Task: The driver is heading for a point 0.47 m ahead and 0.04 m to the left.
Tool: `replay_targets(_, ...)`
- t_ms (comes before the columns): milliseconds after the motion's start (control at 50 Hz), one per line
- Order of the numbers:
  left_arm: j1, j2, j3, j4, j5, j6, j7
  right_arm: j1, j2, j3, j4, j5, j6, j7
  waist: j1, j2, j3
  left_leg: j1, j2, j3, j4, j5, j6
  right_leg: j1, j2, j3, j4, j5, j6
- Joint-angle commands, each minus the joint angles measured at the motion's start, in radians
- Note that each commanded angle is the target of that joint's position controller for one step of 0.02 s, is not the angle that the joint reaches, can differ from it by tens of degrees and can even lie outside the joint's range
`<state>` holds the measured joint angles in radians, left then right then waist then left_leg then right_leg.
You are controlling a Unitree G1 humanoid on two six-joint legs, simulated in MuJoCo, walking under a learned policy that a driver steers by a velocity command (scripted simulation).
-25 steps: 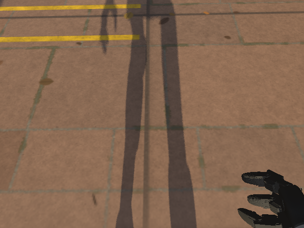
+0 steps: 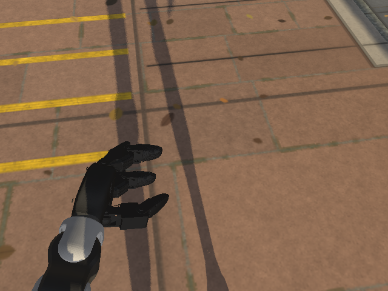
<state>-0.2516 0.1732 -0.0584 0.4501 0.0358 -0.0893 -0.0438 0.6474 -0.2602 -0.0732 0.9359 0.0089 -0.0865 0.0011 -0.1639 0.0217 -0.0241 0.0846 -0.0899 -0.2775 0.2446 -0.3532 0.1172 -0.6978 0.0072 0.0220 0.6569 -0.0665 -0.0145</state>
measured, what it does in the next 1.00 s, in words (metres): walks ahead, turning left: right foot, then left foot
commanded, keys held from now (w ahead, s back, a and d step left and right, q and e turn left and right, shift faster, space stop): w+q+shift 0.26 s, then shift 0.74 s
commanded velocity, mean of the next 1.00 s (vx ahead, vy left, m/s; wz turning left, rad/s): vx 0.49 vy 0.00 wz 0.42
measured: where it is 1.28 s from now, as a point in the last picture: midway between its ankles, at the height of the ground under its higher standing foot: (155, 244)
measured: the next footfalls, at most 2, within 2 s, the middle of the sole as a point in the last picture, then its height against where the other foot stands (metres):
right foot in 0.04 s outside the picture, level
left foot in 0.44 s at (131, 265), level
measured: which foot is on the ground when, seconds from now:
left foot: down 0.00-0.04, up 0.06-0.42, down 0.44-1.00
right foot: up 0.00-0.02, down 0.04-0.42, up 0.44-0.86, down 0.88-1.00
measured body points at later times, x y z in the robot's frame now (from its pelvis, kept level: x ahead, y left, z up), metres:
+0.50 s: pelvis +0.44 +0.06 -0.03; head +0.50 +0.08 +0.42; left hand +0.33 +0.31 -0.15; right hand +0.75 -0.07 -0.11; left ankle +0.54 +0.14 -0.74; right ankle +0.26 -0.15 -0.60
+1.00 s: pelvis +0.63 +0.07 -0.01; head +0.65 +0.07 +0.44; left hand +0.69 +0.36 -0.10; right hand +0.84 -0.12 -0.13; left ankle +0.55 +0.14 -0.73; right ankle +0.75 -0.01 -0.73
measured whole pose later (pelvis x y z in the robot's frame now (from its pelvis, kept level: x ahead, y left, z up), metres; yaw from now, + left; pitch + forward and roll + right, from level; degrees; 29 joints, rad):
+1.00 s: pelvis +0.63 +0.07 -0.01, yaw +25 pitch +1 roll +0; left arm 0.12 0.21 0.01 0.72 0.02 -0.02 0.01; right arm 0.20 -0.25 -0.02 0.82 -0.01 -0.01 0.00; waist -0.02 0.01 0.01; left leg -0.21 -0.06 -0.04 0.59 -0.39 0.04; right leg -0.41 0.00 0.01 0.56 -0.18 0.00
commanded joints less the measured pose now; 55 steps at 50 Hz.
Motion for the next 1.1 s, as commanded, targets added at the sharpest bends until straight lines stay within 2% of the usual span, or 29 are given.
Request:
replay_targets(20, 0.368, 0.191, 0.097, 0.083, -0.014, -0.001, 0.044, -0.167, -0.209, -0.052, -0.117, -0.010, -0.014, 0.006, 0.277, 0.028, -0.135, -0.263, 0.114, -0.084, 0.380, 0.927, 0.009, 0.706, 0.039, -0.042, -0.178, -0.050, -0.007)
replay_targets(40, 0.522, 0.248, 0.126, 0.116, 0.004, -0.011, 0.069, -0.179, -0.171, -0.051, -0.135, -0.011, -0.017, 0.012, 0.322, 0.018, -0.204, -0.419, 0.088, -0.063, 0.618, 0.734, 0.000, 0.933, -0.059, 0.025, -0.138, -0.155, -0.032)
replay_targets(60, 0.643, 0.288, 0.142, 0.132, 0.034, -0.014, 0.084, -0.157, -0.019, -0.017, -0.169, -0.022, -0.018, 0.006, 0.295, -0.160, -0.276, -0.638, 0.051, 0.012, 0.887, -0.093, 0.014, 1.139, -0.343, 0.289, -0.081, -0.299, -0.067)
replay_targets(80, 0.587, 0.322, 0.146, 0.122, 0.048, -0.011, 0.073, -0.085, -0.039, -0.006, -0.230, 0.034, -0.001, -0.010, 0.233, -0.345, -0.364, -0.821, 0.011, 0.150, 1.131, -0.111, -0.021, 1.153, -0.513, 0.783, -0.283, -0.422, -0.173)
replay_targets(100, 0.495, 0.205, 0.137, 0.107, 0.032, -0.008, 0.063, -0.182, -0.101, -0.016, -0.213, 0.002, 0.019, -0.015, 0.226, -0.160, -0.216, -0.878, 0.088, 0.173, 1.160, 0.034, -0.021, 0.986, -0.441, 0.707, -0.359, -0.501, -0.190)
replay_targets(120, 0.458, 0.138, 0.119, 0.119, 0.020, -0.016, 0.054, -0.266, -0.107, -0.019, -0.221, -0.017, 0.030, 0.000, 0.219, -0.083, -0.100, -0.877, 0.109, 0.176, 1.146, 0.092, -0.024, 0.856, -0.391, 0.547, -0.367, -0.422, -0.183)
replay_targets(140, 0.475, 0.121, 0.115, 0.150, 0.027, -0.027, 0.050, -0.317, -0.101, -0.019, -0.225, -0.023, 0.039, 0.015, 0.209, -0.023, -0.031, -0.878, 0.127, 0.178, 1.140, 0.091, -0.029, 0.773, -0.358, 0.428, -0.384, -0.286, -0.172)
replay_targets(220, 0.590, 0.113, 0.111, 0.275, -0.012, -0.056, 0.047, -0.439, -0.033, 0.004, -0.312, -0.043, 0.085, 0.045, 0.162, -0.098, 0.060, -0.958, 0.182, 0.201, 1.077, 0.049, -0.032, 0.697, -0.302, 0.128, -0.419, 0.115, -0.098)
replay_targets(300, 0.548, 0.133, 0.101, 0.320, -0.015, -0.057, 0.054, -0.605, -0.016, 0.040, -0.412, -0.060, 0.074, 0.075, 0.123, -0.077, 0.157, -0.834, 0.145, 0.296, 0.755, 0.228, -0.033, 0.543, -0.190, -0.155, -0.495, 0.456, -0.046)
replay_targets(340, 0.567, 0.190, 0.107, 0.333, -0.023, -0.063, 0.055, -0.576, -0.006, 0.053, -0.390, -0.055, 0.055, 0.092, 0.114, -0.054, 0.143, -0.540, 0.050, 0.420, 0.522, 0.373, -0.029, 0.441, -0.156, -0.224, -0.450, 0.753, -0.029)
replay_targets(380, 0.586, 0.286, 0.127, 0.333, -0.042, -0.059, 0.061, -0.424, -0.060, 0.036, -0.331, -0.073, 0.050, 0.086, 0.044, -0.100, 0.032, -0.276, -0.028, 0.424, 0.431, 0.399, -0.002, 0.466, -0.186, -0.204, -0.251, 0.948, -0.031)
replay_targets(400, 0.551, 0.410, 0.163, 0.311, -0.085, -0.047, 0.085, -0.353, -0.132, -0.007, -0.338, 0.015, 0.035, 0.067, -0.023, -0.131, -0.071, -0.124, -0.010, 0.334, 0.418, 0.455, 0.021, 0.501, -0.217, -0.149, -0.113, 1.025, -0.016)
replay_targets(420, 0.499, 0.393, 0.156, 0.297, -0.091, -0.037, 0.087, -0.241, -0.187, -0.025, -0.309, 0.014, 0.038, 0.047, -0.106, -0.089, -0.107, 0.004, 0.034, 0.254, 0.276, 0.603, 0.058, 0.474, -0.174, -0.172, 0.115, 0.850, 0.012)
replay_targets(440, 0.529, 0.267, 0.124, 0.276, -0.046, -0.034, 0.087, -0.233, -0.243, -0.028, -0.289, 0.003, 0.046, 0.020, -0.046, 0.189, -0.147, 0.246, 0.195, 0.092, 0.289, 1.106, 0.100, 0.260, 0.017, -0.203, 0.569, -0.290, 0.059)
replay_targets(460, 0.773, 0.204, 0.087, 0.269, -0.025, -0.040, 0.063, -0.295, -0.279, -0.005, -0.346, -0.059, 0.039, 0.004, 0.100, 0.274, -0.439, 0.502, 0.473, -0.278, 0.439, 1.659, 0.286, 0.095, 0.017, 0.035, 0.907, -0.630, 0.074)
replay_targets(480, 0.723, 0.303, 0.099, 0.284, -0.060, -0.040, 0.054, -0.283, -0.235, -0.010, -0.352, -0.068, 0.041, 0.013, 0.013, 0.107, -0.581, 0.497, 0.509, -0.312, 0.366, 1.523, 0.378, 0.085, 0.019, 0.182, 0.991, -0.583, 0.087)
replay_targets(500, 0.693, 0.299, 0.101, 0.264, -0.077, -0.029, 0.051, -0.349, -0.244, -0.016, -0.339, -0.044, 0.035, 0.021, 0.077, -0.007, -0.437, 0.359, 0.450, -0.251, 0.296, 1.253, 0.347, 0.027, -0.030, 0.134, 0.895, -0.534, 0.088)
replay_targets(520, 0.640, 0.284, 0.101, 0.254, -0.063, -0.016, 0.065, -0.426, -0.193, -0.006, -0.350, -0.004, 0.024, 0.023, 0.116, -0.106, -0.316, 0.187, 0.392, -0.197, 0.245, 1.024, 0.288, 0.007, -0.085, 0.099, 0.780, -0.474, 0.089)
replay_targets(540, 0.615, 0.274, 0.103, 0.260, -0.054, -0.002, 0.076, -0.473, -0.169, 0.005, -0.352, 0.010, 0.017, 0.022, 0.147, -0.143, -0.185, 0.000, 0.359, -0.152, 0.198, 0.977, 0.256, 0.033, -0.099, 0.076, 0.730, -0.444, 0.099)
replay_targets(580, 0.614, 0.257, 0.110, 0.255, -0.044, 0.025, 0.087, -0.491, -0.160, 0.007, -0.330, -0.006, 0.007, 0.024, 0.193, -0.114, -0.089, -0.250, 0.322, -0.065, 0.121, 0.986, 0.218, 0.141, -0.113, 0.063, 0.644, -0.395, 0.104)
replay_targets(620, 0.607, 0.199, 0.101, 0.247, -0.037, 0.032, 0.093, -0.491, -0.141, 0.010, -0.296, -0.011, 0.002, 0.023, 0.208, -0.038, -0.086, -0.350, 0.280, 0.041, 0.096, 1.035, 0.196, 0.195, -0.120, 0.049, 0.511, -0.343, 0.106)
replay_targets(700, 0.524, 0.158, 0.095, 0.234, -0.030, 0.033, 0.093, -0.514, -0.124, 0.011, -0.260, -0.005, 0.029, -0.003, 0.197, 0.028, -0.121, -0.354, 0.181, 0.188, 0.110, 1.020, 0.119, 0.251, -0.078, 0.012, 0.253, -0.083, 0.104)
replay_targets(820, 0.373, 0.182, 0.102, 0.194, -0.033, 0.037, 0.075, -0.468, -0.108, 0.016, -0.199, -0.010, 0.050, -0.003, 0.145, 0.072, -0.066, -0.295, 0.233, 0.116, 0.164, 0.744, 0.104, 0.301, -0.059, 0.038, -0.009, -0.018, 0.070)
replay_targets(860, 0.407, 0.186, 0.110, 0.205, -0.020, 0.029, 0.066, -0.477, -0.093, 0.024, -0.188, 0.000, 0.049, -0.001, 0.181, 0.059, -0.063, -0.310, 0.214, 0.099, 0.244, 0.611, 0.062, 0.415, -0.039, 0.022, -0.187, 0.088, 0.023)
replay_targets(900, 0.396, 0.263, 0.123, 0.188, 0.000, 0.029, 0.074, -0.315, -0.063, 0.031, -0.164, -0.030, 0.026, 0.005, 0.094, -0.109, -0.111, -0.440, 0.087, 0.140, 0.338, 0.208, -0.037, 0.650, -0.214, 0.173, -0.145, 0.723, -0.084)
replay_targets(920, 0.410, 0.199, 0.111, 0.195, 0.002, 0.039, 0.074, -0.268, -0.049, 0.038, -0.138, -0.021, 0.026, -0.001, 0.110, -0.198, -0.192, -0.458, 0.066, 0.181, 0.383, 0.018, -0.087, 0.700, -0.282, 0.240, -0.138, 0.697, -0.192)
replay_targets(940, 0.408, 0.149, 0.100, 0.203, -0.011, 0.047, 0.068, -0.309, -0.075, 0.035, -0.142, -0.022, 0.041, -0.005, 0.127, -0.194, -0.196, -0.424, 0.087, 0.194, 0.375, -0.023, -0.114, 0.658, -0.285, 0.277, -0.163, 0.553, -0.214)
replay_targets(1020, 0.332, 0.178, 0.111, 0.193, -0.025, 0.061, 0.050, -0.394, -0.095, 0.024, -0.138, -0.023, 0.111, -0.015, 0.138, -0.066, -0.047, -0.376, 0.085, 0.194, 0.242, 0.064, -0.083, 0.480, -0.122, 0.134, -0.172, 0.068, -0.080)
replay_targets(1100, 0.350, 0.147, 0.109, 0.212, -0.023, 0.053, 0.057, -0.392, -0.080, 0.024, -0.120, -0.019, 0.104, -0.025, 0.148, -0.073, -0.059, -0.354, 0.099, 0.181, 0.246, 0.163, -0.073, 0.520, -0.097, 0.105, -0.139, 0.160, -0.067)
